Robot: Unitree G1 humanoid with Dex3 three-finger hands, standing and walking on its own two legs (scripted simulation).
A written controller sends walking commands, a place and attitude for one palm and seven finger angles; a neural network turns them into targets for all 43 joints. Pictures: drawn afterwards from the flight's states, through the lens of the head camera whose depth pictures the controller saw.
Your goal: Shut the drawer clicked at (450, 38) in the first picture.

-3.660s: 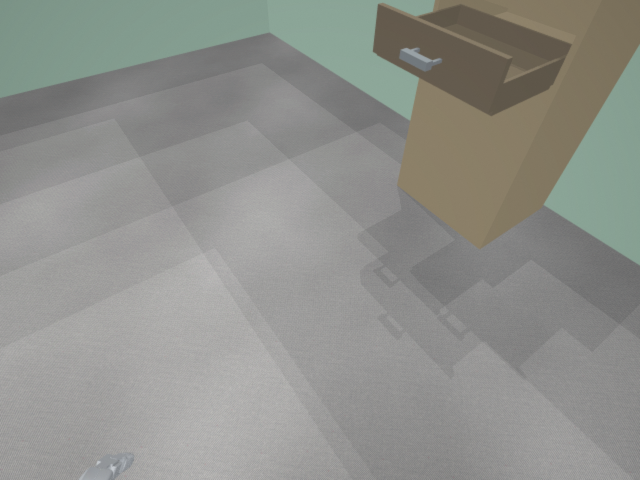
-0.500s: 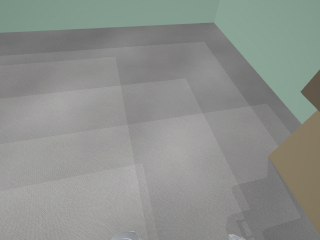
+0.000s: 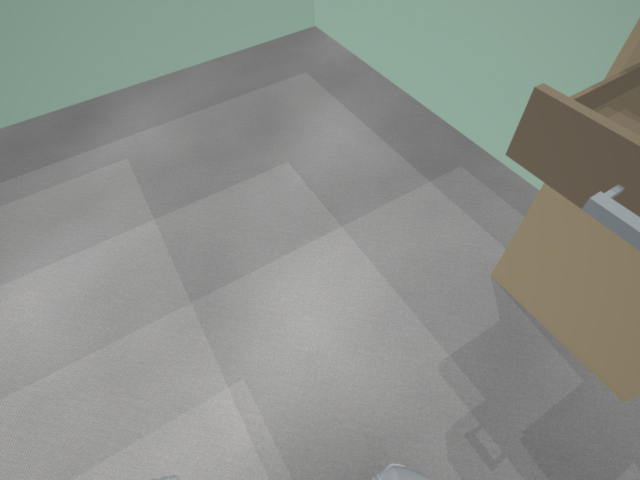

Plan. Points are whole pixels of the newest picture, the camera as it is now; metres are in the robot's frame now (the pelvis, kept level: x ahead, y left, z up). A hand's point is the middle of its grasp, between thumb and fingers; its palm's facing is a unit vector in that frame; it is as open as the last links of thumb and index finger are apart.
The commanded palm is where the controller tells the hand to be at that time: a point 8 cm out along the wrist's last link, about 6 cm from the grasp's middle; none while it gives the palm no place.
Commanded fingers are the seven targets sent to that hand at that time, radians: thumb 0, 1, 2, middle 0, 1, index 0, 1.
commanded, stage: turn to face it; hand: left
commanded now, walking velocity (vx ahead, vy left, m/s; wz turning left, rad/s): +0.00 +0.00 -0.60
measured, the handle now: (633, 215) +0.46 -0.42 +0.04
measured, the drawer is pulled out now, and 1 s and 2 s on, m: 0.29 0.29 0.29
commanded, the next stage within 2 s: take the last steps up to it in 1.54 s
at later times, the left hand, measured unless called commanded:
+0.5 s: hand (170, 478) +0.14 +0.23 -0.16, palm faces -0.16 -0.96 -0.22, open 7.4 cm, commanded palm none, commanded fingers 0.00 0.90 0.90 -0.20 -0.30 -0.20 -0.30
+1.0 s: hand (256, 392) +0.26 +0.12 -0.14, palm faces -0.58 -0.77 -0.26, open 7.4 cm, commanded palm none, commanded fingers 0.00 0.90 0.90 -0.20 -0.30 -0.20 -0.30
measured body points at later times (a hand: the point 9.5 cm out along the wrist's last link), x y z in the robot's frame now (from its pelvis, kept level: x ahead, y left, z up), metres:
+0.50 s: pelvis +0.04 +0.04 +0.01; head +0.08 +0.05 +0.46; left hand +0.15 +0.28 -0.14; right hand +0.11 -0.24 -0.10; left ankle +0.05 +0.15 -0.72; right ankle +0.05 -0.08 -0.71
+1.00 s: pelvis +0.03 +0.03 +0.01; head +0.07 -0.01 +0.45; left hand +0.29 +0.16 -0.12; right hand -0.12 -0.18 -0.15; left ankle +0.05 +0.15 -0.71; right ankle -0.03 -0.05 -0.72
